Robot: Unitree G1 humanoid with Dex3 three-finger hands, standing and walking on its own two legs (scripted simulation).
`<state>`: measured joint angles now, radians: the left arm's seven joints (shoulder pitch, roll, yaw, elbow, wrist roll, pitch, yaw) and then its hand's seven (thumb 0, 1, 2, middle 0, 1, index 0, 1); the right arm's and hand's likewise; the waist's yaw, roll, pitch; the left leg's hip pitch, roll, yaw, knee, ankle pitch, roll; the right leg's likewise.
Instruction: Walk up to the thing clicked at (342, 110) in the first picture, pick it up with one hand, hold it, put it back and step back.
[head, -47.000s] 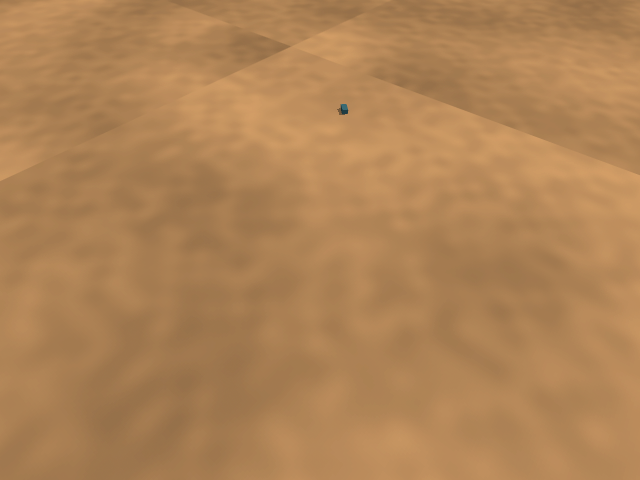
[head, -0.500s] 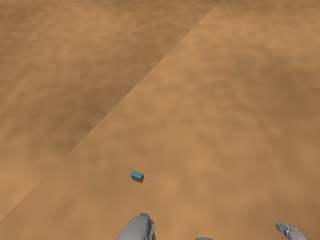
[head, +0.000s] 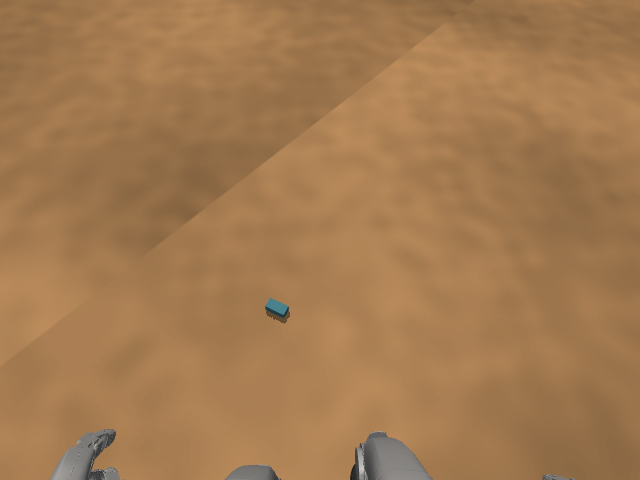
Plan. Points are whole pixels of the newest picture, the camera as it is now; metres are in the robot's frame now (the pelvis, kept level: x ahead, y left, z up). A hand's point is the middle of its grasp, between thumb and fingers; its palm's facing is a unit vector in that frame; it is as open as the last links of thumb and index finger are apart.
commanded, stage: step back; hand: left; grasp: from above
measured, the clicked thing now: (277, 308) +0.67 +0.14 -0.74
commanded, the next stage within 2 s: none
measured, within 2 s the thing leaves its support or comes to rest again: neither
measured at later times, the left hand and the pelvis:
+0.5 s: hand out of the picture -0.11 +0.27 -0.13, palm faces -0.11 -0.90 -0.42, open 7.4 cm; pelvis -0.17 +0.00 +0.01, yaw -9 degrees
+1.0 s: hand out of the picture -0.19 +0.28 -0.14, palm faces -0.06 -0.94 -0.34, open 7.4 cm; pelvis -0.33 +0.03 +0.01, yaw -5 degrees
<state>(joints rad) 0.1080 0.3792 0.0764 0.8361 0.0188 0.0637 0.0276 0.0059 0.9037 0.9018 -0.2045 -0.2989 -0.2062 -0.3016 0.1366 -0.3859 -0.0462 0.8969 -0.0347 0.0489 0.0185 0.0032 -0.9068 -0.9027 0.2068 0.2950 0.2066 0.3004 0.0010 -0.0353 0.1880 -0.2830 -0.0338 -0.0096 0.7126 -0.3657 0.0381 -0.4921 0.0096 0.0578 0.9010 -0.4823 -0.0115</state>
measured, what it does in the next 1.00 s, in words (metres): walks backwards: right foot, then left foot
